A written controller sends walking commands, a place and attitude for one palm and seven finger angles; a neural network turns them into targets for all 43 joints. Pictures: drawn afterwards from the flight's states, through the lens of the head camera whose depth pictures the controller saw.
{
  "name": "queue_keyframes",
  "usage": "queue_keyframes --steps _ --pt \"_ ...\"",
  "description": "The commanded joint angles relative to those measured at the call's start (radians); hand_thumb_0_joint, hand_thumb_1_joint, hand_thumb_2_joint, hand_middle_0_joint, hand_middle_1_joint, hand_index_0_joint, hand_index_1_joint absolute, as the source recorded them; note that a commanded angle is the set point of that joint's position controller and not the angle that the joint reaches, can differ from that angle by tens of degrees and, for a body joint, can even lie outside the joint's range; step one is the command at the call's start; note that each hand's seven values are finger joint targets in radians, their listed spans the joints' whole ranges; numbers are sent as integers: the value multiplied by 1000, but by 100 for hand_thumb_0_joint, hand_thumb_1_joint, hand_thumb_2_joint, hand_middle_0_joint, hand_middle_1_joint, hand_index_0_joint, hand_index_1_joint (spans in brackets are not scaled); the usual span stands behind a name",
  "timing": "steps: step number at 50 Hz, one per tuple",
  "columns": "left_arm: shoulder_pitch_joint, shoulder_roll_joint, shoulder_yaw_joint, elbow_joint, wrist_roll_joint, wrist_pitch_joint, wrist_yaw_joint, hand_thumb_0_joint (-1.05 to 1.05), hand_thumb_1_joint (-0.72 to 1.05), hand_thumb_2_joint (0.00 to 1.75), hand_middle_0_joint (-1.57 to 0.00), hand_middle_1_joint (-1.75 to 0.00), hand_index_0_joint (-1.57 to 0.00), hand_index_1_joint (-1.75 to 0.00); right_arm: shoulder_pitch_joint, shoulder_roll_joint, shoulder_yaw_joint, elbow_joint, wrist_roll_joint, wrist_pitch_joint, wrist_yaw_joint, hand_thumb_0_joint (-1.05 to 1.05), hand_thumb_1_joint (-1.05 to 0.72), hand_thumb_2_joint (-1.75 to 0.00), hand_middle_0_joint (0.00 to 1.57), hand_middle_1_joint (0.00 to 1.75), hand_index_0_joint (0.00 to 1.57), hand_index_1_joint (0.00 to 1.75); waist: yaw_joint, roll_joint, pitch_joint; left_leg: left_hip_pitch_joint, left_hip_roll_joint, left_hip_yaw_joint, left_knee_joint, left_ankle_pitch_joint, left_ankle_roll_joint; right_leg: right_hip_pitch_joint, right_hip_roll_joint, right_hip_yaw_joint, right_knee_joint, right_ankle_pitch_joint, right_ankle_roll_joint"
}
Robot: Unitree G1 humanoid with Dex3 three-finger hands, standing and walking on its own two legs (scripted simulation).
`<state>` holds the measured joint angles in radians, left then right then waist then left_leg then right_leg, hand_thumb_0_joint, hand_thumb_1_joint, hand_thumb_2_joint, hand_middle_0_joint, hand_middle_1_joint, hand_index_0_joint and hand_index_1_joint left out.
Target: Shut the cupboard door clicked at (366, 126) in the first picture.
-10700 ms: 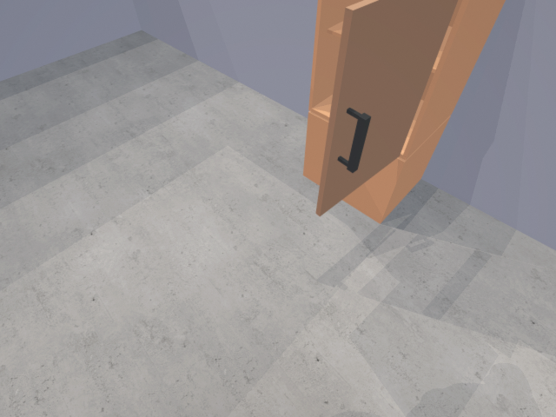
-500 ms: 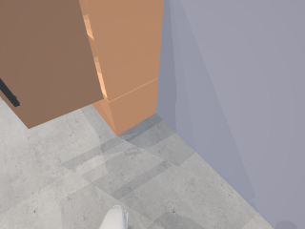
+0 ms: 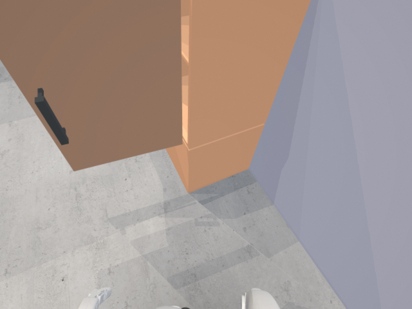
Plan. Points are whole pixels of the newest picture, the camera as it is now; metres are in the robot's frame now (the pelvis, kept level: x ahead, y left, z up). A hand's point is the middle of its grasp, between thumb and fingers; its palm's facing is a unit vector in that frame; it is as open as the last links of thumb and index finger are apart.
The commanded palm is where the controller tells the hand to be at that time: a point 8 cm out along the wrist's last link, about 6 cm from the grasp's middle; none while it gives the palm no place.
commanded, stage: turn to face it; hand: left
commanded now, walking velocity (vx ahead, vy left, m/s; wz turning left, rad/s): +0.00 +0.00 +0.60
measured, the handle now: (53, 117) +0.56 +0.46 -0.05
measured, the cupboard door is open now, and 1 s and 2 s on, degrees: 84 84 84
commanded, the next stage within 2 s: take the last steps up to it in 0.60 s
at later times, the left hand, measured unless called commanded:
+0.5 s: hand out of the picture +0.04 +0.13 -0.15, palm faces +0.27 -0.92 -0.28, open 7.4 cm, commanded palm none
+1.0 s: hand out of the picture -0.07 +0.16 -0.17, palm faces +0.48 -0.86 -0.18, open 7.4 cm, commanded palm none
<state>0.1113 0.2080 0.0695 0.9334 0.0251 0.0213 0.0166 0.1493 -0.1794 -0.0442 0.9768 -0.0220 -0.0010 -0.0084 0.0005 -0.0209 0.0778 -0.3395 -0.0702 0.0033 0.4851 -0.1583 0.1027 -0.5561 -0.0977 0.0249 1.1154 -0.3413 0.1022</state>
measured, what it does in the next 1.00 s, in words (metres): steps on the spot, turning left: right foot, then left foot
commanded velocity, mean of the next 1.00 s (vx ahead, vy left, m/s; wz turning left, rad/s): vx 0.10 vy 0.01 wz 0.33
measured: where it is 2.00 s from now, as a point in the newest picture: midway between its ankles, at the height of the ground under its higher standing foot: (177, 298)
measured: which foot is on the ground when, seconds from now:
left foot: down 0.00-0.30, up 0.32-0.74, down 0.76-1.00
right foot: up 0.00-0.28, down 0.30-0.76, up 0.78-1.00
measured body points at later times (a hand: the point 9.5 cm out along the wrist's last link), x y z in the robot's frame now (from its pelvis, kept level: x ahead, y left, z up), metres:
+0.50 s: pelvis +0.01 -0.08 +0.01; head +0.06 -0.09 +0.45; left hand +0.02 +0.18 -0.12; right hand +0.12 -0.33 -0.16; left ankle -0.03 +0.06 -0.64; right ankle +0.00 -0.18 -0.74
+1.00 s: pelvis +0.01 -0.01 +0.01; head +0.02 +0.01 +0.46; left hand -0.09 +0.21 -0.15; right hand +0.20 -0.18 -0.13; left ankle -0.05 +0.05 -0.74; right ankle +0.07 -0.15 -0.66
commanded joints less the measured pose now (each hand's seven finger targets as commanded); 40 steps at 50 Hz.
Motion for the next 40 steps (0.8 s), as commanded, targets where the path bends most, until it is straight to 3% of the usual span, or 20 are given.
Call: queue_keyframes --steps 1,5,8,11,13,14,15,16,17,19,21,25,32,33,35,36,37,38,39,40 --pt "44 79 20 -69 0 3 6 0 90 90 -20 -30 -20 -30 82 -203 -50 -56 -2 -5 -12 0 -90 -90 20 30 20 30 -16 121 -131 135 282 -352 -177 154 89 -8 17 4 -54 -21 7" --pt "-30 94 15 -117 -5 -2 8 0 90 90 -20 -30 -20 -30 120 -220 -60 -59 -4 5 -14 0 -90 -90 20 30 20 30 -41 132 -150 199 281 -422 -131 250 100 10 49 10 -171 -96 1" --pt "-30 95 12 -134 -14 -2 12 0 90 90 -20 -30 -20 -30 122 -233 -67 -64 -7 18 -14 0 -90 -90 20 30 20 30 -42 167 -172 189 259 -462 -112 295 89 104 87 15 -296 -129 -18" --pt "35 108 13 -126 -22 -7 17 0 90 90 -20 -30 -20 -30 98 -237 -73 -79 -3 27 -11 0 -90 -90 20 30 20 30 -21 173 -200 145 225 -481 -77 332 63 260 125 6 -491 -80 -38" --pt "102 131 20 -111 -23 -14 22 0 90 90 -20 -30 -20 -30 68 -220 -73 -88 8 31 -6 0 -90 -90 20 30 20 30 15 151 -215 25 171 -445 -29 203 5 464 106 4 -717 87 -55" --pt "139 181 31 -103 -16 -18 27 0 90 90 -20 -30 -20 -30 68 -178 -69 -95 18 31 1 0 -90 -90 20 30 20 30 30 14 -228 -149 108 -362 67 -27 -52 638 -35 124 -820 94 -96" --pt "130 256 40 -114 1 -24 33 0 90 90 -20 -30 -20 -30 57 -130 -64 -116 25 30 1 0 -90 -90 20 30 20 30 39 -257 -188 -343 -36 -134 295 -366 -144 694 -312 381 -865 204 -205" --pt "98 246 25 -119 -2 -22 34 0 90 90 -20 -30 -20 -30 40 -186 -73 -113 6 31 5 0 -90 -90 20 30 20 30 22 -165 -134 -302 -7 -99 514 -443 -146 506 -407 343 -839 419 -264" --pt "40 187 12 -126 -6 -29 34 0 90 90 -20 -30 -20 -30 70 -183 -74 -91 0 42 12 0 -90 -90 20 30 20 30 -21 -114 -97 -287 24 -111 645 -372 -150 461 -320 216 -802 535 -264" --pt "10 145 0 -126 -16 -34 28 0 90 90 -20 -30 -20 -30 85 -169 -71 -53 1 63 18 0 -90 -90 20 30 20 30 -49 -134 -76 -280 59 -73 750 -266 -174 455 -207 73 -758 638 -220" --pt "51 141 0 -113 -16 -38 25 0 90 90 -20 -30 -20 -30 63 -154 -60 -62 4 64 24 0 -90 -90 20 30 20 30 -37 -163 -64 -291 70 -43 748 -230 -181 480 -185 2 -745 698 -189" --pt "177 157 6 -69 -8 -40 24 0 90 90 -20 -30 -20 -30 -35 -132 -46 -77 6 63 23 0 -90 -90 20 30 20 30 19 -157 -66 -274 76 -3 607 -266 -187 554 -201 -2 -723 741 -199" --pt "259 199 17 -21 8 -38 19 0 90 90 -20 -30 -20 -30 -111 -111 -21 -82 15 46 21 0 -90 -90 20 30 20 30 49 -227 -76 -99 52 65 294 -317 -156 545 -221 -27 -661 826 -220" --pt "261 199 16 -12 8 -38 18 0 90 90 -20 -30 -20 -30 -106 -111 -20 -80 16 42 19 0 -90 -90 20 30 20 30 44 -239 -80 -60 41 75 236 -294 -150 533 -213 -28 -643 833 -213" --pt "232 195 14 0 1 -37 16 0 90 90 -20 -30 -20 -30 -36 -119 -21 -57 15 29 13 0 -90 -90 20 30 20 30 -2 -229 -114 114 27 91 40 -136 -136 467 -186 -68 -559 772 -169" --pt "209 186 10 -5 -11 -37 12 0 90 90 -20 -30 -20 -30 30 -154 -26 -39 10 17 11 0 -90 -90 20 30 20 30 -42 -161 -146 254 59 76 -74 12 -116 394 -165 -103 -468 670 -131" --pt "219 134 2 -23 -19 -34 6 0 90 90 -20 -30 -20 -30 79 -244 -44 -34 0 4 7 0 -90 -90 20 30 20 30 -62 76 -205 430 257 -159 -89 221 -38 193 -68 -167 -302 283 -73" --pt "174 73 -20 -53 -18 -31 4 0 90 90 -20 -30 -20 -30 151 -319 -61 -20 -2 7 -1 0 -90 -90 20 30 20 30 -92 291 -212 441 453 -385 -114 478 95 42 14 -149 -113 -299 -46" --pt "155 99 -13 -59 -6 -18 8 0 90 90 -20 -30 -20 -30 146 -306 -52 -15 -2 16 -4 0 -90 -90 20 30 20 30 -80 202 -181 380 480 -331 -121 337 144 18 -8 -65 -30 -333 -67" --pt "132 94 -13 -45 -1 -16 3 0 90 90 -20 -30 -20 -30 119 -261 -41 -26 -5 7 -13 0 -90 -90 20 30 20 30 -71 193 -130 329 427 -318 -170 186 133 -16 -15 -48 6 -257 -67"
